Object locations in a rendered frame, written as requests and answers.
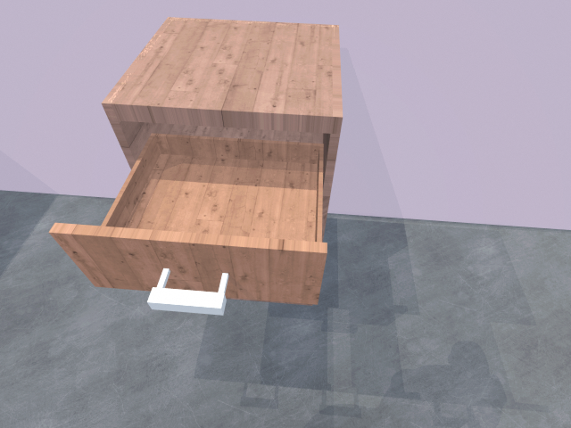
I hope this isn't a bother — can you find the cabinet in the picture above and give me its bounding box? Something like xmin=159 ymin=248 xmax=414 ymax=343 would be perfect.
xmin=102 ymin=17 xmax=343 ymax=306

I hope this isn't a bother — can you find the handle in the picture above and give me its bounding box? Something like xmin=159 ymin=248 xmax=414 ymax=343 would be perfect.
xmin=147 ymin=268 xmax=228 ymax=316

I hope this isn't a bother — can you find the drawer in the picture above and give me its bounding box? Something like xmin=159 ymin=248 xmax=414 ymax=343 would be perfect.
xmin=48 ymin=133 xmax=327 ymax=305

